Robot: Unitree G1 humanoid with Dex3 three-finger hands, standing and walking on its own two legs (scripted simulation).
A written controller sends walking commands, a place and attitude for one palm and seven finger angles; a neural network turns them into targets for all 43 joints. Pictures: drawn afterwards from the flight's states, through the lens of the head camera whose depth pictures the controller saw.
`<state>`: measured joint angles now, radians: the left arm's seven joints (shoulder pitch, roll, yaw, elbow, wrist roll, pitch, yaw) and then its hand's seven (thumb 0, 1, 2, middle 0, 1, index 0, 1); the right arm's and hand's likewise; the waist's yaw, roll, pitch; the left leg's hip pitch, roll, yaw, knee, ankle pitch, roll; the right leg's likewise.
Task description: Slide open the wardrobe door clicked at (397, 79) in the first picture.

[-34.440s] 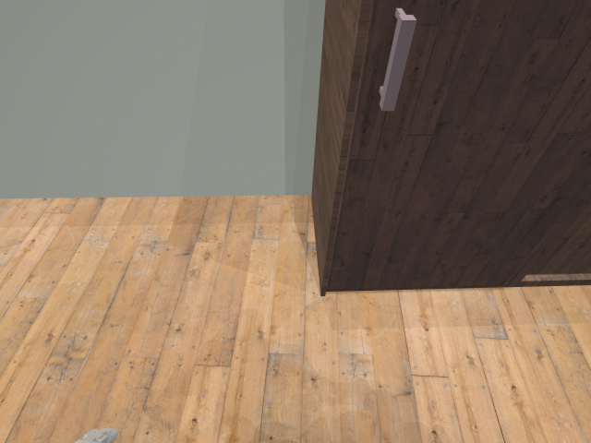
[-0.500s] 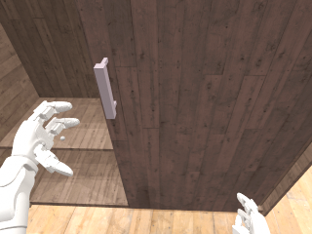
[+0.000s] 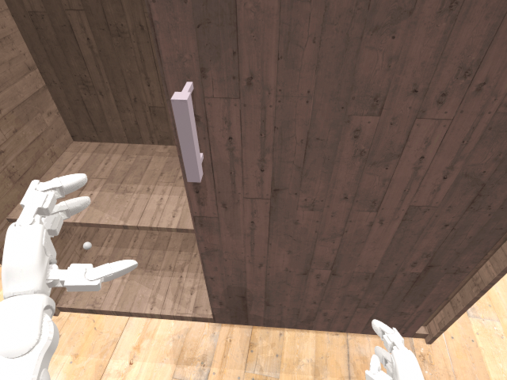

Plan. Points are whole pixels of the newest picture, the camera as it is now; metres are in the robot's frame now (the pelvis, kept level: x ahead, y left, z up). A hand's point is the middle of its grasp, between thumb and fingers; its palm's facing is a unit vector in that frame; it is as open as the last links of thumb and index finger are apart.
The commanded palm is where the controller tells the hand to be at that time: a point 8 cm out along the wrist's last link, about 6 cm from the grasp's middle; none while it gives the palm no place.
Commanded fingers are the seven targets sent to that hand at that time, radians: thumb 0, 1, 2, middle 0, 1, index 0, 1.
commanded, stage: draw the hand back to the body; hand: left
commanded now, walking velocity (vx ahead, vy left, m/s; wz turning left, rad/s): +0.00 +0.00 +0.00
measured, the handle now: (191, 133) +0.46 +0.18 +0.17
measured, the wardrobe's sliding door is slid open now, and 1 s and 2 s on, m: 0.65 0.65 0.65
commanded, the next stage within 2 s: step back with the hand held close in 0.78 s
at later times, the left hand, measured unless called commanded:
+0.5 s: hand (71, 250) +0.21 +0.27 +0.16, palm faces +0.47 -0.81 -0.34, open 8.0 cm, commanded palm +0.16 +0.30 +0.17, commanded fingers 0.00 0.90 0.90 -0.20 -0.30 -0.20 -0.30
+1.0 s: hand (69, 237) +0.22 +0.27 +0.17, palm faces +0.47 -0.79 -0.38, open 7.4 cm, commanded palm +0.17 +0.30 +0.18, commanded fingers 0.00 0.90 0.90 -0.20 -0.30 -0.20 -0.30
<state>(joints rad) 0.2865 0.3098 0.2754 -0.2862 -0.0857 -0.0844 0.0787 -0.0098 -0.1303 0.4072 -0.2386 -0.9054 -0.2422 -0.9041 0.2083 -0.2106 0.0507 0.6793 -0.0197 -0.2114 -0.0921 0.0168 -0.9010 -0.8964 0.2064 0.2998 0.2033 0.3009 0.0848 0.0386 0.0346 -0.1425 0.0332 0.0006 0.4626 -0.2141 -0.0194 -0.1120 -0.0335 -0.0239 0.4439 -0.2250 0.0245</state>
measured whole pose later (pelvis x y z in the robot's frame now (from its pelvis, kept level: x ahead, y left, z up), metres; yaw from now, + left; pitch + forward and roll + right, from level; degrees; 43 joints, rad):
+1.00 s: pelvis +0.02 +0.00 +0.00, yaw -1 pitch -4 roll -1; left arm 0.42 0.35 0.38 -0.37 -0.06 -0.12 0.09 0.01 0.89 0.90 -0.21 -0.30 -0.21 -0.30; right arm 0.19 -0.22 0.02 0.64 -0.02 -0.12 -0.08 0.02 -0.90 -0.90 0.21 0.30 0.20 0.30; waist 0.07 0.04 0.01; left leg -0.15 0.05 0.00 0.46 -0.24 -0.02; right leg -0.10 -0.02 -0.02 0.38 -0.22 0.03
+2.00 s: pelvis -0.16 +0.04 -0.04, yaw -1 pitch -4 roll -1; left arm 0.46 0.47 0.51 -0.55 -0.01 -0.29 0.14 0.01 0.89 0.90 -0.21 -0.30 -0.22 -0.30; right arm 0.22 -0.22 -0.02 0.63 -0.04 -0.13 -0.07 0.01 -0.90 -0.90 0.21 0.30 0.20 0.30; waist 0.02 -0.04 0.08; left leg -0.59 -0.01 0.02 0.96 -0.42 -0.02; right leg -0.54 -0.07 0.00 0.68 -0.29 0.00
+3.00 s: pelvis -0.26 +0.09 -0.01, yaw -3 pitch +0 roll +0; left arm 0.47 0.33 0.38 -0.44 -0.03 -0.19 0.17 0.01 0.89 0.90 -0.21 -0.30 -0.21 -0.30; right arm 0.26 -0.24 0.00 0.66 -0.02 -0.15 -0.08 0.02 -0.90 -0.90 0.21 0.30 0.20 0.30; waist 0.02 -0.01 0.02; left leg -0.32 0.06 0.07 0.59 -0.23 0.01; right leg -0.22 -0.01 -0.09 0.60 -0.38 -0.02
